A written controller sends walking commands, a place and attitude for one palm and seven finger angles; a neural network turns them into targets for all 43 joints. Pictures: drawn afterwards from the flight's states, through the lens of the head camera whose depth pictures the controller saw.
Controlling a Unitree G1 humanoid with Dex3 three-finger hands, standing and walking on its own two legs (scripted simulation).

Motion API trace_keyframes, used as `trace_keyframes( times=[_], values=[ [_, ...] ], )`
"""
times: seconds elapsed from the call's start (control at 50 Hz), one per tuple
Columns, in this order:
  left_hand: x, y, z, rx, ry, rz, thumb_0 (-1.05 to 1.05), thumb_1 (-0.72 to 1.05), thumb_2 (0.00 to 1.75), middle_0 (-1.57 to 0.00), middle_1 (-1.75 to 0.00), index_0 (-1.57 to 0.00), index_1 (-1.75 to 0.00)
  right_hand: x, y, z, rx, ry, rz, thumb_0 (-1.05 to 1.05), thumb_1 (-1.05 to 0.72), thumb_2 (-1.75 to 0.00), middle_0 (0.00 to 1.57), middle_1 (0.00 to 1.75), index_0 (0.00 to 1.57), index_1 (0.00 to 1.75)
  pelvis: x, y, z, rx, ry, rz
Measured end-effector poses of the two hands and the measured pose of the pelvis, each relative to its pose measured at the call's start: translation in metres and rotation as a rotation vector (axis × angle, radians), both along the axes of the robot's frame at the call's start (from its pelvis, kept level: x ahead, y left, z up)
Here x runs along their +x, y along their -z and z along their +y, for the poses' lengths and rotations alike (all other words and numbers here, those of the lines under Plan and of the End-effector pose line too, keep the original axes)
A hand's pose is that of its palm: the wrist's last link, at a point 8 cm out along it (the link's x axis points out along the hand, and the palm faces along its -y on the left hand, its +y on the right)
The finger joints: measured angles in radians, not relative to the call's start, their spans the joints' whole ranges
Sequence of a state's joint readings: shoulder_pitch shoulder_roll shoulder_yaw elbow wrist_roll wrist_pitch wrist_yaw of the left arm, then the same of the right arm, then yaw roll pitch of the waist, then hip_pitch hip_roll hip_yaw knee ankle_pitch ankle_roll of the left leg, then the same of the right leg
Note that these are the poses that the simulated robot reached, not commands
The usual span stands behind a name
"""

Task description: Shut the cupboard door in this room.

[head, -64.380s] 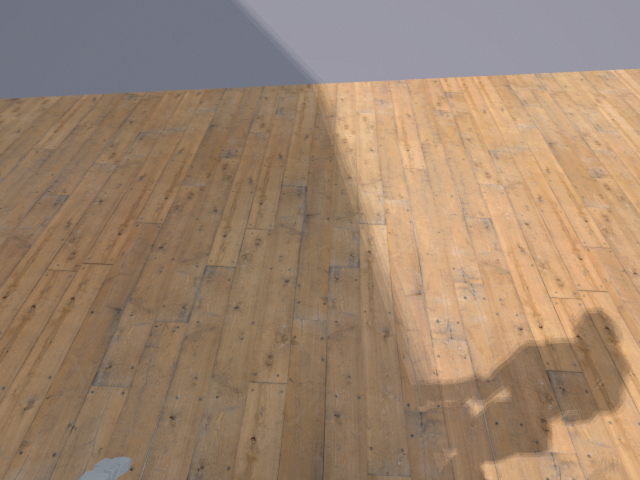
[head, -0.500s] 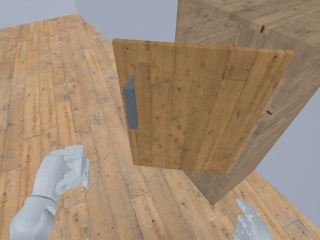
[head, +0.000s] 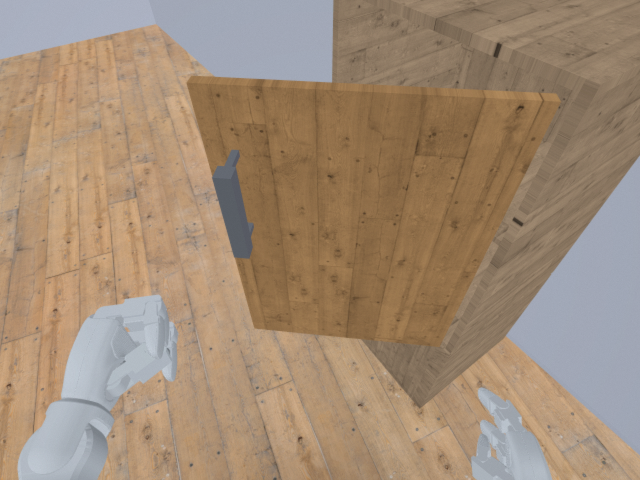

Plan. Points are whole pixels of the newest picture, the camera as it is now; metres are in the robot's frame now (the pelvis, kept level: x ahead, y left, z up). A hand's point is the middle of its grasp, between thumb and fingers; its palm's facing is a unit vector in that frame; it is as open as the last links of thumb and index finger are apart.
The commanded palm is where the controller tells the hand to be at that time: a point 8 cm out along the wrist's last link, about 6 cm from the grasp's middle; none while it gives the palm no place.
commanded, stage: bring the fist close to the handle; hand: left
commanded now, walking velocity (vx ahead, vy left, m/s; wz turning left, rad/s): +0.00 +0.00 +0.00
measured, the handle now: (238, 206) +0.46 +0.16 +0.09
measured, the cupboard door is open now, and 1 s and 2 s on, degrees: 48 48 40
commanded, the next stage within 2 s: push the door shut along its arc in 1.28 s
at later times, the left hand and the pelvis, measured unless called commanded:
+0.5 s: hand (214, 299) +0.30 +0.15 +0.09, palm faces -0.07 -1.00 -0.02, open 3.1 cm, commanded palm +0.28 +0.20 +0.09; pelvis +0.01 +0.00 +0.00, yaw -1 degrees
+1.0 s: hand (251, 253) +0.36 +0.12 +0.10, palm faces -0.06 -1.00 +0.00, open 3.1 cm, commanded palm +0.33 +0.18 +0.09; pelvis +0.01 +0.01 +0.01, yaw -2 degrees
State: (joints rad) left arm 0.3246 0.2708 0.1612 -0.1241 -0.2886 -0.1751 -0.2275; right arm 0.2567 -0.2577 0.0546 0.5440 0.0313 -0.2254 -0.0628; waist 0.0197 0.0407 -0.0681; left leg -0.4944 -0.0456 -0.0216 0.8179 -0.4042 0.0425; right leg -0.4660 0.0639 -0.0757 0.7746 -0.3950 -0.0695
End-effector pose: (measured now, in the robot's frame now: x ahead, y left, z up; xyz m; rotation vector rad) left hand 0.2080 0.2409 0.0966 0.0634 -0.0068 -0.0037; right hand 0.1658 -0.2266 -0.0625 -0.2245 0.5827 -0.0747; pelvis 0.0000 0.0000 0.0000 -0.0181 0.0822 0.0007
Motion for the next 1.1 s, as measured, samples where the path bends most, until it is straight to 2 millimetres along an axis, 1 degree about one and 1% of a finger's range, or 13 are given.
trace_keyframes(
  times=[0.08, 0.24, 0.32, 0.4, 0.52, 0.56, 0.68, 0.72, 0.82, 0.88, 0.96, 1.02, 1.1],
  values=[
    [0.014, -0.009, 0.001, -0.003, -0.017, -0.069, 0.02, 0.89, 0.90, -1.30, -1.50, -1.30, -1.50, 0.002, 0.004, -0.004, 0.003, -0.006, 0.016, 0.02, -0.91, -0.90, 0.20, 0.30, 0.20, 0.30, 0.001, 0.001, -0.005, 0.001, -0.004, 0.007],
    [0.042, 0.012, -0.017, -0.026, 0.062, 0.062, 0.02, 0.89, 0.90, -1.30, -1.50, -1.30, -1.50, -0.004, 0.007, -0.015, 0.001, 0.039, 0.049, 0.02, -0.91, -0.90, 0.20, 0.30, 0.20, 0.30, 0.004, -0.001, -0.006, 0.007, 0.006, 0.017],
    [0.056, 0.001, -0.021, -0.035, 0.043, -0.008, 0.02, 0.89, 0.90, -1.30, -1.50, -1.30, -1.50, -0.008, 0.008, -0.016, -0.003, 0.053, 0.064, 0.02, -0.91, -0.90, 0.20, 0.30, 0.20, 0.30, 0.007, -0.002, -0.005, 0.012, 0.015, 0.020],
    [0.066, -0.006, -0.022, -0.034, 0.034, -0.056, 0.02, 0.89, 0.90, -1.30, -1.50, -1.30, -1.50, -0.010, 0.009, -0.014, 0.005, 0.056, 0.082, 0.02, -0.91, -0.90, 0.20, 0.30, 0.20, 0.30, 0.009, -0.002, -0.003, 0.014, 0.017, 0.024],
    [0.077, 0.011, -0.034, -0.042, 0.067, 0.038, 0.01, 0.90, 0.90, -1.30, -1.50, -1.30, -1.50, -0.013, 0.012, -0.009, 0.015, 0.062, 0.111, 0.02, -0.91, -0.90, 0.20, 0.30, 0.20, 0.30, 0.009, -0.003, 0.003, 0.011, 0.016, 0.024],
    [0.081, 0.012, -0.039, -0.043, 0.073, 0.041, 0.02, 0.90, 0.90, -1.30, -1.50, -1.30, -1.50, -0.013, 0.013, -0.007, 0.015, 0.064, 0.116, 0.02, -0.91, -0.90, 0.20, 0.30, 0.20, 0.30, 0.009, -0.003, 0.004, 0.011, 0.017, 0.023],
    [0.098, -0.003, -0.051, -0.045, 0.065, -0.054, 0.02, 0.89, 0.90, -1.30, -1.50, -1.30, -1.50, -0.014, 0.015, 0.001, 0.023, 0.055, 0.132, 0.02, -0.91, -0.90, 0.20, 0.30, 0.20, 0.30, 0.009, -0.003, 0.008, 0.012, 0.018, 0.024],
    [0.106, -0.004, -0.052, -0.044, 0.062, -0.056, 0.02, 0.89, 0.90, -1.30, -1.50, -1.30, -1.50, -0.015, 0.017, 0.004, 0.028, 0.053, 0.144, 0.02, -0.91, -0.90, 0.20, 0.30, 0.20, 0.30, 0.008, -0.003, 0.008, 0.012, 0.018, 0.024],
    [0.124, 0.006, -0.057, -0.037, 0.066, 0.024, 0.01, 0.89, 0.90, -1.30, -1.50, -1.30, -1.50, -0.020, 0.019, 0.005, 0.039, 0.067, 0.177, 0.02, -0.91, -0.90, 0.20, 0.30, 0.20, 0.30, 0.008, -0.004, 0.010, 0.011, 0.020, 0.028],
    [0.130, 0.008, -0.062, -0.045, 0.068, 0.035, 0.02, 0.90, 0.90, -1.30, -1.50, -1.30, -1.50, -0.025, 0.020, 0.004, 0.039, 0.080, 0.193, 0.02, -0.91, -0.90, 0.20, 0.30, 0.20, 0.30, 0.008, -0.005, 0.011, 0.012, 0.025, 0.028],
    [0.135, 0.000, -0.067, -0.061, 0.064, -0.015, 0.02, 0.90, 0.90, -1.30, -1.50, -1.30, -1.50, -0.032, 0.022, 0.001, 0.035, 0.093, 0.216, 0.01, -0.91, -0.90, 0.20, 0.30, 0.20, 0.30, 0.009, -0.005, 0.011, 0.014, 0.033, 0.028],
    [0.137, -0.003, -0.065, -0.059, 0.048, -0.034, 0.02, 0.89, 0.90, -1.30, -1.50, -1.30, -1.50, -0.037, 0.022, -0.002, 0.037, 0.103, 0.234, 0.01, -0.91, -0.90, 0.20, 0.30, 0.20, 0.30, 0.010, -0.006, 0.009, 0.017, 0.039, 0.028],
    [0.133, 0.004, -0.058, -0.042, 0.036, 0.002, 0.01, 0.89, 0.90, -1.30, -1.50, -1.30, -1.50, -0.042, 0.022, -0.007, 0.039, 0.114, 0.249, 0.01, -0.91, -0.90, 0.20, 0.30, 0.20, 0.30, 0.009, -0.007, 0.008, 0.016, 0.040, 0.023]
  ],
)
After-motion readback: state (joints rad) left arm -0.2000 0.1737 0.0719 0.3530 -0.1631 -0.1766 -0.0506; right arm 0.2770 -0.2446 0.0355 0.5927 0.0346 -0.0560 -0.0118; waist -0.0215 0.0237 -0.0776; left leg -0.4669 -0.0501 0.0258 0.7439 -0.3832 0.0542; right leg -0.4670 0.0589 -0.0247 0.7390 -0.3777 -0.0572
